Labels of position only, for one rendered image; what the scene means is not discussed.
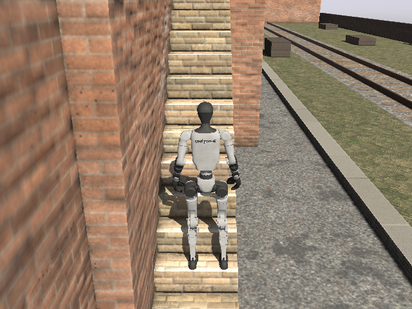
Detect stairs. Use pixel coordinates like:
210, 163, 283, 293
152, 0, 239, 309

